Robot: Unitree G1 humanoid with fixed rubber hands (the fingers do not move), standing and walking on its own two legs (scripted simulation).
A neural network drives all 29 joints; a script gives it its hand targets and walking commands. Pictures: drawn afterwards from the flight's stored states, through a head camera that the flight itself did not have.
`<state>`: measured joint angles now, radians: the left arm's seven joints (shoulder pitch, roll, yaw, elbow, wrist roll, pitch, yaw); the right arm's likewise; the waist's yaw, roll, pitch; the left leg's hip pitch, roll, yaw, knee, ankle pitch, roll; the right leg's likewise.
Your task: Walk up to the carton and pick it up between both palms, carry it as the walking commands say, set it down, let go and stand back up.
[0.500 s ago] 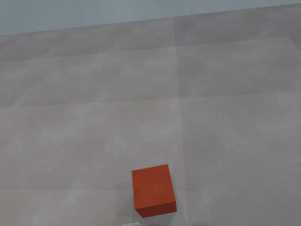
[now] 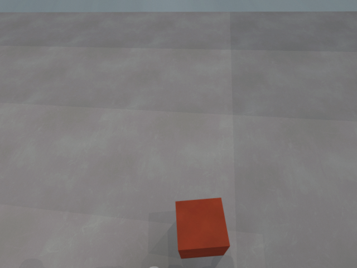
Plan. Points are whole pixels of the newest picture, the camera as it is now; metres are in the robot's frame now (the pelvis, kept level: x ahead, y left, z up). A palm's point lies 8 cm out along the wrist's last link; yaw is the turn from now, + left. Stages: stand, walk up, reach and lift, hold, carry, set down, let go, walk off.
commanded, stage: walk up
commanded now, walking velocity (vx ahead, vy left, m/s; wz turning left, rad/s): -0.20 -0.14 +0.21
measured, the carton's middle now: (200, 229) +0.35 -0.04 -0.64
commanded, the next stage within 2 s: stand in 1.42 s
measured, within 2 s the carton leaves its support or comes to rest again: neither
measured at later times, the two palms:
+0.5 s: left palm out of the picture +0.00 +0.21 -0.12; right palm out of the picture +0.03 -0.30 -0.12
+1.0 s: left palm out of the picture -0.01 +0.19 -0.11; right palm out of the picture +0.04 -0.30 -0.11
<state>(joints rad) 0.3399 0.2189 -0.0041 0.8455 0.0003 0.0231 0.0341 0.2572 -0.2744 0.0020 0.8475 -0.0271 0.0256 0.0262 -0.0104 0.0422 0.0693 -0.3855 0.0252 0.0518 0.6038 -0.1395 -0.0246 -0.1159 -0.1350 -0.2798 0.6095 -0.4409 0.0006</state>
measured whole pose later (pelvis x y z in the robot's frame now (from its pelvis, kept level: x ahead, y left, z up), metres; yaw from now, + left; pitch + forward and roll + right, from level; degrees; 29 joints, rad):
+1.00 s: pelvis -0.05 -0.06 +0.01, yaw +4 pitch +2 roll +0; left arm 0.30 0.22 0.00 0.86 0.00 0.00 0.02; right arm 0.26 -0.23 0.00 0.85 -0.03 0.02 -0.01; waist -0.01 0.02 0.00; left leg -0.24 0.00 0.00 0.45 -0.24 0.00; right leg -0.17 0.01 -0.05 0.43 -0.29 -0.03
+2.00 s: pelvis -0.08 -0.06 +0.00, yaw +4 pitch -3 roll +0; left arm 0.10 0.22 0.00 0.58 0.00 0.28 -0.02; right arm 0.14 -0.24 0.00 0.62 -0.01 0.24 0.04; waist -0.01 0.01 0.13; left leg -0.27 0.00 0.01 0.61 -0.29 0.01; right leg -0.20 0.01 -0.04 0.58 -0.34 -0.02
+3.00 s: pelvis -0.13 -0.07 -0.08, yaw +3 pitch +36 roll +0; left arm -0.83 0.22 0.15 0.83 0.00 0.10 0.08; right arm -0.82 -0.23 -0.15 0.83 0.04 0.09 -0.06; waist -0.01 0.01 -0.01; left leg -1.34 0.01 0.02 1.00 -0.29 0.01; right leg -1.30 0.01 -0.03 1.04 -0.36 -0.02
